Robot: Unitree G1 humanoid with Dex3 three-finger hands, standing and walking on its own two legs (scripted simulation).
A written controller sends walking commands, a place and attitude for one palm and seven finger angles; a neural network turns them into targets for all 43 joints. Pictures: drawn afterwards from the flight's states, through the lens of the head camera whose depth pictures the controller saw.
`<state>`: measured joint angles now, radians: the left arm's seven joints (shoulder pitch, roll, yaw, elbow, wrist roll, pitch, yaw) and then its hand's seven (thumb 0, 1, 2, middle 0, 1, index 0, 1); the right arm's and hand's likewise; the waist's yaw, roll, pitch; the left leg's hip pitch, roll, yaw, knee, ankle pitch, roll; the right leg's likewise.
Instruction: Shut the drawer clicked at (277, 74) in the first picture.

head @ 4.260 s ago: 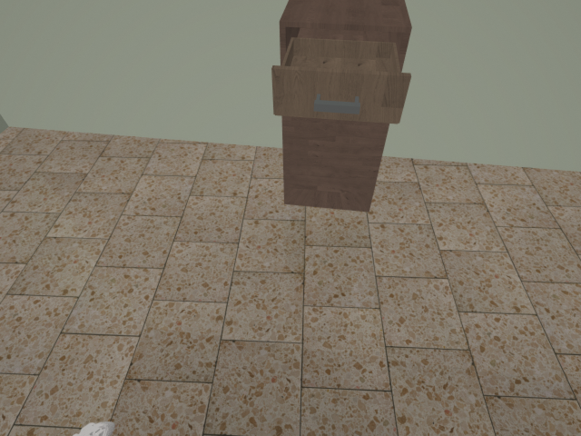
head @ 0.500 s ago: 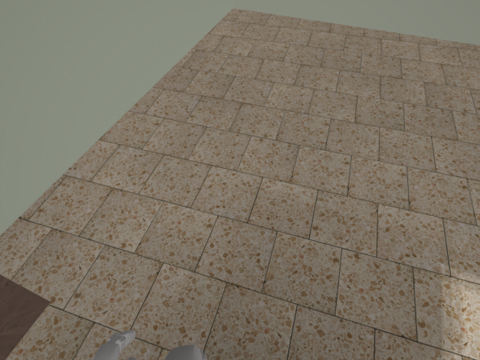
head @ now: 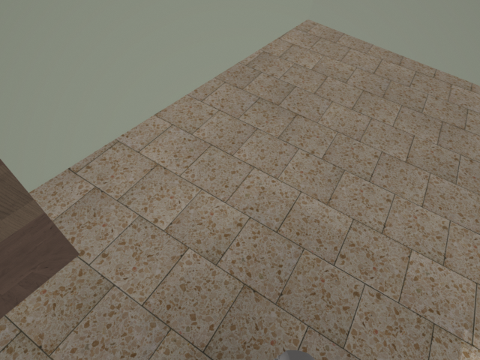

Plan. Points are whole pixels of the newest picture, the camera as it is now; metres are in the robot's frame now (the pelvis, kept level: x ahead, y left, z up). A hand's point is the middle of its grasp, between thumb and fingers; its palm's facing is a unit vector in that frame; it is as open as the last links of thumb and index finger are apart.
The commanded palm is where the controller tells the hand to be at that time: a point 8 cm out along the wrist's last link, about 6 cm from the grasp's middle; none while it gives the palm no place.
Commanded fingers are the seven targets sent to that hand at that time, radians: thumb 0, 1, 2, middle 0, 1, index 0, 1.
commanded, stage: turn to face it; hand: left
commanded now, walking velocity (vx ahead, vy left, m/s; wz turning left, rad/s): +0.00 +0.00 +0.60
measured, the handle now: out of the picture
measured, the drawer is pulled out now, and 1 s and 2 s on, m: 0.30 0.30 0.30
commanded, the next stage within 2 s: take the last steps up to it in 1.36 s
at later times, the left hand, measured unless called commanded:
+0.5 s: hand out of the picture -0.03 +0.14 -0.15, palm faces +0.34 -0.90 -0.28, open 7.4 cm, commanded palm none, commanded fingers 0.00 0.90 0.90 -0.20 -0.30 -0.20 -0.30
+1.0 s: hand out of the picture -0.10 +0.21 -0.16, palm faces +0.61 -0.75 -0.26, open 7.4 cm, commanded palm none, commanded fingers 0.00 0.90 0.90 -0.20 -0.30 -0.20 -0.30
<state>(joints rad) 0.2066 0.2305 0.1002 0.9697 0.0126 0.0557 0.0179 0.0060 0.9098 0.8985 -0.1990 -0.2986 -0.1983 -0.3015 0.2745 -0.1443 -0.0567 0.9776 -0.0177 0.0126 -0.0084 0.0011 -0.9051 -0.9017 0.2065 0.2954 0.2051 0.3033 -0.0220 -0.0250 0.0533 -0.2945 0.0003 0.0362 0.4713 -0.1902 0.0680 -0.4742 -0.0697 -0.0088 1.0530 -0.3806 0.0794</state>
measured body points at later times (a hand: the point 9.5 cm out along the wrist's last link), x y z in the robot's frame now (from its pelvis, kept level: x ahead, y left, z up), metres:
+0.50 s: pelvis -0.03 -0.07 +0.00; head +0.01 -0.08 +0.45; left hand -0.04 +0.19 -0.13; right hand +0.13 -0.31 -0.15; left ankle -0.07 +0.08 -0.65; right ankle -0.01 -0.18 -0.74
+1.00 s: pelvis -0.05 -0.02 +0.00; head -0.02 +0.01 +0.44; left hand -0.13 +0.25 -0.14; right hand +0.18 -0.17 -0.13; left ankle -0.10 +0.06 -0.74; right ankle +0.05 -0.15 -0.68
